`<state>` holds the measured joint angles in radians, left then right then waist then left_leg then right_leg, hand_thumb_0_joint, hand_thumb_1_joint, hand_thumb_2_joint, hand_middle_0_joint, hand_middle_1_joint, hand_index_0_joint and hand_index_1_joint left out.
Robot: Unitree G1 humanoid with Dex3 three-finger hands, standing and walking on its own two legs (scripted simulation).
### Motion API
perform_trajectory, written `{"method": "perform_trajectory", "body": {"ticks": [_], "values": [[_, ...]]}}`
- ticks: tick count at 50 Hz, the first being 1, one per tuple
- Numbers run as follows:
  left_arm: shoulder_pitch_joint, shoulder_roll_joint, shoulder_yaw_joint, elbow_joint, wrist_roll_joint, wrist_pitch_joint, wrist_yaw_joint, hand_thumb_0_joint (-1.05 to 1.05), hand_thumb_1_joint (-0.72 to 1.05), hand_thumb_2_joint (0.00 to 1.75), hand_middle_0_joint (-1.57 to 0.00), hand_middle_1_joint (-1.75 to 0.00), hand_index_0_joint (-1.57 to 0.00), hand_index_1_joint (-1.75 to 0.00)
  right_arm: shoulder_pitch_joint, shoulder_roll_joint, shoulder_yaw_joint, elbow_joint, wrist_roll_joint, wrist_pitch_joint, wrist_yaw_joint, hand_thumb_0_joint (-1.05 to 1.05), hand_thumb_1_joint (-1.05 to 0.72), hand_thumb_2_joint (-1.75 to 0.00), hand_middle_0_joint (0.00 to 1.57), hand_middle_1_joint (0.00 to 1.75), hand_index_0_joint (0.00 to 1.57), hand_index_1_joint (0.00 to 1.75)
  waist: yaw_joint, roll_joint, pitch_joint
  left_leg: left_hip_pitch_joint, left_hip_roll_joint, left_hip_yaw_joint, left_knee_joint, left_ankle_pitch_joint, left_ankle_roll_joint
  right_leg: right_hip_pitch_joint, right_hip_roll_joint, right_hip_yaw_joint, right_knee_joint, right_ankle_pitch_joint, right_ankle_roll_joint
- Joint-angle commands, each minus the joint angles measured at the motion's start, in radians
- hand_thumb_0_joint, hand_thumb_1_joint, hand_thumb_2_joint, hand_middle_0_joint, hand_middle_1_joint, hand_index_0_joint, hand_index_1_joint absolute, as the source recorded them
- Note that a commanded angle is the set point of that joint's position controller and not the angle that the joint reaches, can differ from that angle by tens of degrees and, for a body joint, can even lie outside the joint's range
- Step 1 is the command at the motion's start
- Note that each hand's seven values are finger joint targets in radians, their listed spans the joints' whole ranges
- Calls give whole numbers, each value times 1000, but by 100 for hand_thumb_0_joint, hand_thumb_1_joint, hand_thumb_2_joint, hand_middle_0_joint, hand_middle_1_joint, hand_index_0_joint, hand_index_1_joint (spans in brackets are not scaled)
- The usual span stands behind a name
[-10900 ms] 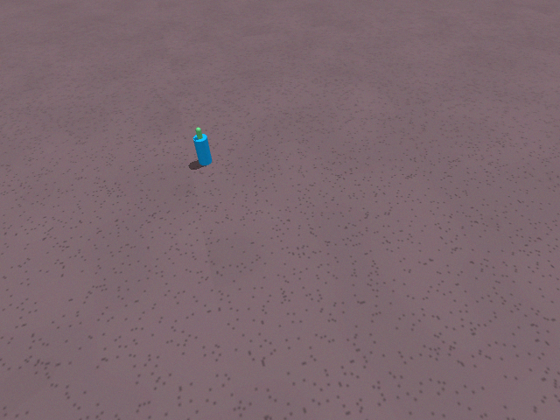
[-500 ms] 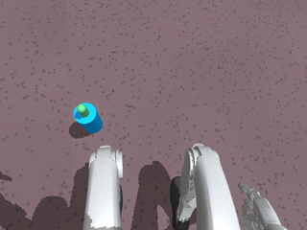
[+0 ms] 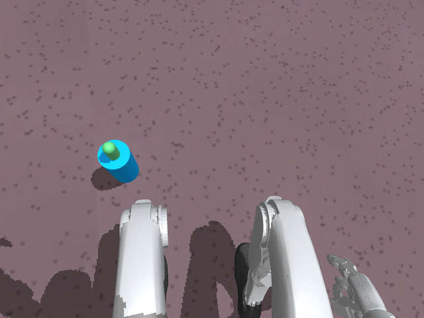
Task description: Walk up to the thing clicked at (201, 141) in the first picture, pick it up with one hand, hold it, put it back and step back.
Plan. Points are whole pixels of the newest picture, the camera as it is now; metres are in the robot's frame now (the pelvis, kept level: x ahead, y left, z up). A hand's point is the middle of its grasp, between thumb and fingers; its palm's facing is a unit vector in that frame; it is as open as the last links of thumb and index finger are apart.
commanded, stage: approach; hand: left
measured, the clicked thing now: (118, 160) +0.45 +0.24 -0.28
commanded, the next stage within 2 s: close in in 0.56 s
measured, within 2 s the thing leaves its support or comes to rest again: neither
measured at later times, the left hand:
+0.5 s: hand (43, 172) +0.38 +0.36 -0.17, palm faces +0.19 -0.98 +0.04, open 17.7 cm
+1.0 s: hand (99, 168) +0.42 +0.28 -0.26, palm faces +0.21 -0.98 +0.03, open 17.6 cm
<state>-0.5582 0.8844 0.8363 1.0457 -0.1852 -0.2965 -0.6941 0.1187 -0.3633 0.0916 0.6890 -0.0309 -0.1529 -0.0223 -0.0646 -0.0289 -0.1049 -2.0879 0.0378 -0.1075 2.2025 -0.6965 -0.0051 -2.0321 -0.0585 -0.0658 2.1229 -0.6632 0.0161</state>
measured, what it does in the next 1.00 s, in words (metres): lowers itself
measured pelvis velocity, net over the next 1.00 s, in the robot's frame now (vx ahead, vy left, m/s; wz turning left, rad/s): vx -0.02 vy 0.01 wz -0.14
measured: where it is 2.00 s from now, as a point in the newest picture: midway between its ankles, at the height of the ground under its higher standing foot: (202, 300)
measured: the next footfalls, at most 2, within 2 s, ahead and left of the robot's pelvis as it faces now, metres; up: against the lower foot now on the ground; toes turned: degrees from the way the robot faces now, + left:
none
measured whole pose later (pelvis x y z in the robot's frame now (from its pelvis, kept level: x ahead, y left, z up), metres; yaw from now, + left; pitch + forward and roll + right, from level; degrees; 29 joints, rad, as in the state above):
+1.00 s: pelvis -0.02 +0.01 -0.12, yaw -8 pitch +14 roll -15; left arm -0.59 0.76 0.67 1.32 -0.17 -1.00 -0.32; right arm -0.14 -0.37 0.40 0.60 -0.30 -0.04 0.11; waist -0.20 -0.22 0.25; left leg -2.23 0.03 -0.31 2.64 -0.71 -0.01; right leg -2.09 0.00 -0.19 2.42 -0.60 0.05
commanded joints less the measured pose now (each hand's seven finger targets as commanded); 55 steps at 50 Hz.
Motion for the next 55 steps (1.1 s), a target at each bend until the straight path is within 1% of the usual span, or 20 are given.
{"method": "perform_trajectory", "body": {"ticks": [1,3,6,8,12,15,21,24,26,27,29,30,33,37,39,45,49,53,54,55], "values": [[-129,391,63,-165,-38,-74,-4,0,-61,0,-8,-5,-7,-5,134,-233,-88,-47,2,-27,-19,0,-91,-90,20,30,20,30,37,239,-588,474,-16,25,-300,182,24,250,43,-32,-179,127,-56],[-98,290,29,-89,-59,-97,-15,0,-61,0,-8,-5,-8,-5,115,-225,-82,-45,1,-32,-13,0,-91,-90,20,30,20,30,15,180,-508,402,-14,23,-278,148,30,220,46,-39,-169,103,-53],[-134,276,38,-83,-91,-173,-21,0,-61,0,-8,-6,-8,-6,94,-224,-77,-45,-7,-44,-6,0,-91,-90,20,30,20,30,12,159,-485,355,-13,34,-236,119,33,201,53,-36,-154,81,-51],[-146,232,10,-37,-106,-232,-35,0,-61,0,-7,-7,-7,-6,75,-230,-67,-47,-17,-56,-1,0,-91,-90,20,30,20,30,-19,138,-471,329,-12,35,-200,106,34,194,56,-42,-137,77,-49],[-200,241,-3,-9,-122,-347,-42,0,-61,0,-7,-7,-7,-7,40,-245,-46,-56,-43,-69,8,0,-91,-90,20,30,20,30,-31,138,-484,304,-8,33,-143,87,28,186,63,-52,-92,66,-47],[-228,291,15,18,-118,-412,-36,0,-61,1,-6,-9,-7,-8,21,-260,-19,-54,-67,-65,15,0,-91,-90,20,30,20,30,-27,175,-504,311,-4,29,-99,114,19,191,68,-66,-49,88,-47],[-172,324,31,42,-107,-499,-4,0,-61,3,-7,-9,-7,-9,-59,-300,37,-69,-110,-29,34,0,-91,-90,20,30,20,30,-17,309,-488,380,11,-6,-79,136,-4,159,73,-108,43,118,-51],[-184,327,26,25,-104,-538,7,0,-61,4,-7,-10,-6,-10,-85,-314,61,-73,-133,-7,40,0,-91,-90,20,30,20,30,-39,356,-519,421,14,-21,-33,204,-16,163,76,-125,79,159,-51],[-209,287,-14,56,-104,-562,14,0,-61,3,-7,-10,-6,-10,-100,-317,84,-67,-147,5,42,0,-91,-90,20,30,20,30,-79,346,-495,414,17,-32,2,228,-17,159,80,-135,90,181,-48],[-234,301,-14,35,-100,-578,22,0,-61,3,-6,-9,-6,-9,-105,-317,90,-58,-157,10,42,0,-91,-90,20,30,20,30,-88,353,-492,406,18,-34,20,220,-15,169,84,-134,89,184,-46],[-239,238,-69,72,-94,-598,39,0,-61,4,-6,-10,-7,-9,-129,-316,110,-61,-170,18,45,0,-91,-90,20,30,20,30,-116,361,-435,379,19,-43,23,195,-17,154,86,-149,100,174,-46],[-225,223,-73,105,-94,-606,51,0,-61,3,-6,-10,-7,-9,-131,-319,113,-57,-176,22,48,0,-91,-90,20,30,20,30,-116,337,-422,365,19,-46,37,178,-15,150,90,-153,99,166,-44],[-210,122,-147,184,-94,-635,90,0,-61,4,-6,-10,-7,-9,-163,-328,141,-70,-189,33,57,0,-91,-90,20,30,20,30,-155,307,-362,344,20,-67,49,157,-20,133,92,-181,114,157,-41],[-212,164,-125,197,-79,-693,169,0,-61,4,-5,-11,-8,-8,-195,-339,170,-88,-211,52,69,0,-90,-90,20,30,20,30,-142,292,-334,315,21,-78,76,153,-21,161,99,-195,125,162,-35],[-230,157,-128,185,-67,-723,220,0,-61,5,-4,-11,-7,-9,-209,-337,189,-94,-226,62,78,0,-91,-90,20,30,20,30,-156,305,-324,302,21,-81,86,148,-20,184,104,-202,126,170,-31],[-193,178,-105,103,7,-781,366,0,-61,7,-4,-11,-6,-9,-220,-350,189,-111,-271,101,100,0,-91,-90,20,30,20,30,-147,401,-322,352,28,-94,79,214,-39,195,108,-219,156,224,-34],[-216,57,-205,127,21,-785,411,0,-61,7,-3,-10,-6,-8,-231,-349,194,-130,-279,118,113,0,-91,-90,20,30,20,30,-211,352,-255,286,27,-109,77,145,-30,181,110,-234,138,200,-29],[-207,55,-214,150,24,-783,456,0,-61,7,-4,-10,-7,-7,-227,-364,191,-141,-277,127,124,0,-90,-90,20,30,20,30,-216,292,-212,232,25,-127,71,39,-20,157,109,-244,127,134,-23],[-202,13,-242,156,20,-787,461,0,-61,8,-4,-10,-7,-8,-233,-358,198,-148,-281,128,128,0,-90,-90,20,30,20,30,-222,282,-220,246,25,-130,76,50,-21,167,109,-246,127,146,-19],[-215,41,-227,141,16,-794,470,0,-61,8,-5,-10,-8,-8,-233,-362,197,-143,-279,129,128,0,-91,-90,20,30,20,30,-216,279,-217,235,24,-130,81,41,-19,163,111,-244,129,140,-21]]}}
